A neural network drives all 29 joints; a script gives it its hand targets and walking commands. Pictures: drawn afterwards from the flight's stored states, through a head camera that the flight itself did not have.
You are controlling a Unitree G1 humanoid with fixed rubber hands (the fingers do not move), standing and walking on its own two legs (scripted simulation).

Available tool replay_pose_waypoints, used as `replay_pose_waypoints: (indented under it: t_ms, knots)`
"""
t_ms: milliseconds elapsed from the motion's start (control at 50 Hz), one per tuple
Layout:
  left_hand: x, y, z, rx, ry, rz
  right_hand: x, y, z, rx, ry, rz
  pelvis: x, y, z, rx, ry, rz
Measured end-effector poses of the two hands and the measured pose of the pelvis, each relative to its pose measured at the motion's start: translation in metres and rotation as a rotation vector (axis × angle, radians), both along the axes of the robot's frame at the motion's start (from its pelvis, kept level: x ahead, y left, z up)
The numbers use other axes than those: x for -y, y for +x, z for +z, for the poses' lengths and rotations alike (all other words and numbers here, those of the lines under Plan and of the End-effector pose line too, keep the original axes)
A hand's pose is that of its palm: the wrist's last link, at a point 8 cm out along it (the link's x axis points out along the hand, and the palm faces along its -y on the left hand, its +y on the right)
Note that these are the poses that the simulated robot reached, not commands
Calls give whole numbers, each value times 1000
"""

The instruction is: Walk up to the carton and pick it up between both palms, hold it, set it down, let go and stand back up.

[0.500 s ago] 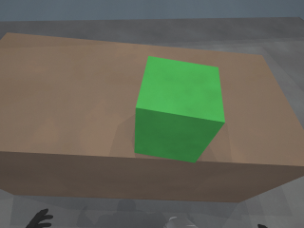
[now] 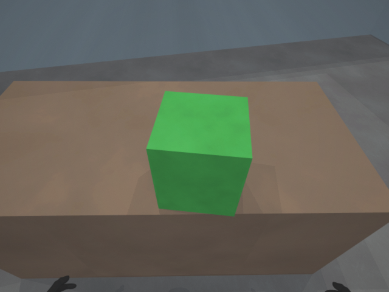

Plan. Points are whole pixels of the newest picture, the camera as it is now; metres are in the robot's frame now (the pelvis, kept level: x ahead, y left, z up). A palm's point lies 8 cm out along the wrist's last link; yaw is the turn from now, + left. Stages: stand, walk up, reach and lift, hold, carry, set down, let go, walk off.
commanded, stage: walk up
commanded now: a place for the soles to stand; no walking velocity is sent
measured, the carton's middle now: (200, 155) +0.44 -0.01 +0.00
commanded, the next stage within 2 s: reach and lift in 0.76 s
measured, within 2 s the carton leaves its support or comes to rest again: neither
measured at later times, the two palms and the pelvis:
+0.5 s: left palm out of the picture +0.11 +0.31 -0.10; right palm out of the picture +0.11 -0.32 -0.09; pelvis +0.00 +0.00 +0.00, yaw +0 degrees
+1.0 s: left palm (71, 287) +0.16 +0.27 -0.09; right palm out of the picture +0.13 -0.30 -0.09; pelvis -0.02 +0.00 -0.01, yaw +0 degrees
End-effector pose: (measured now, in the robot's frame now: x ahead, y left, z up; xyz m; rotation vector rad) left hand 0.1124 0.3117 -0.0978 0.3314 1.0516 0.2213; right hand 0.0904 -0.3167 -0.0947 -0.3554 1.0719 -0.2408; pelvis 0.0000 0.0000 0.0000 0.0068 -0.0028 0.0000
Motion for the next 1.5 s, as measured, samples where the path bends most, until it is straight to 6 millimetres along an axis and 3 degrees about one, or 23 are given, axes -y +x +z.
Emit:
replay_pose_waypoints:
  t_ms: [300, 800, 940, 1020, 1080, 1200, 1340, 1500]
  knots:
    - [1, 2, 0, 1, -2, -5, 1, 24, 7, 39, -10, 14, 0, 2, 1, -8, -1, 0]
    - [2, -12, 1, -22, 3, 6, 1, 4, 3, 27, 8, 4, 1, -10, 2, 6, 1, 0]
    - [26, 31, 2, -29, 1, 1, -11, 28, -8, 145, 89, 71, 3, -26, -11, 88, 5, 1]
    - [46, 55, 15, 64, -52, -22, -18, 36, 5, 235, 78, 88, 3, -21, -11, 79, 3, 0]
    - [51, 62, 24, 108, -66, -35, -19, 34, 14, 273, 61, 83, 2, -19, -8, 66, -2, -1]
    - [39, 44, 26, 100, -64, -14, -25, 19, 23, 278, 50, 77, -4, -26, -4, 60, -10, 0]
    - [31, 12, 25, 97, -55, -13, -53, 8, 32, 335, 94, 83, -9, -38, 0, 63, -17, 0]
    - [34, 19, 44, 232, -47, -27, -65, 20, 48, 439, 119, 83, -7, -41, 0, 68, -14, 2]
